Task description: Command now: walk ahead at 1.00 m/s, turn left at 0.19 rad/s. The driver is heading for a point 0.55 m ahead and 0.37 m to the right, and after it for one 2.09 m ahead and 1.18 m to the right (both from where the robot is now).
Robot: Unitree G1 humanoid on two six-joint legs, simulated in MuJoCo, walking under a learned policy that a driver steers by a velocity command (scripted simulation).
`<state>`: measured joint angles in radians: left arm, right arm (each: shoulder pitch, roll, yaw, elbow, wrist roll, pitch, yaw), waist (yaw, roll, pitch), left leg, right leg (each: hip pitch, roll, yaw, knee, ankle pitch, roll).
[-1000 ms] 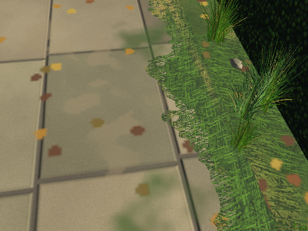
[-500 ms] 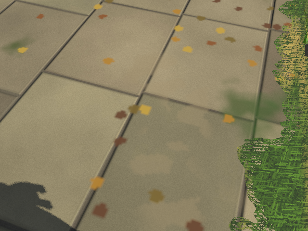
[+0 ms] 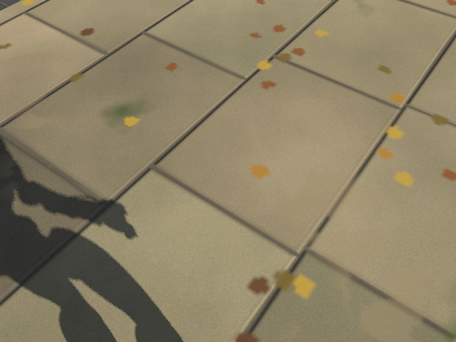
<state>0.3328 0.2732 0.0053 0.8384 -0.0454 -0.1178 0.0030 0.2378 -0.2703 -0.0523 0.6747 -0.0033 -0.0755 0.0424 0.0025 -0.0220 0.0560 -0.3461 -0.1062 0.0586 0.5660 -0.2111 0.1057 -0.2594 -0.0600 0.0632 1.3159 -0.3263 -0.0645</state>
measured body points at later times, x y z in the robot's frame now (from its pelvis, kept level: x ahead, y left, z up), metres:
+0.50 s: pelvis +0.49 -0.09 +0.00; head +0.53 -0.08 +0.45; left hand +0.62 +0.17 -0.13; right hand +0.60 -0.36 -0.09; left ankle +0.42 +0.09 -0.62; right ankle +0.55 -0.14 -0.72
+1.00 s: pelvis +0.95 -0.16 +0.01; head +0.96 -0.17 +0.46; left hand +1.27 -0.06 -0.07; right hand +0.79 -0.42 -0.10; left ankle +1.00 -0.04 -0.72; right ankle +0.89 -0.26 -0.62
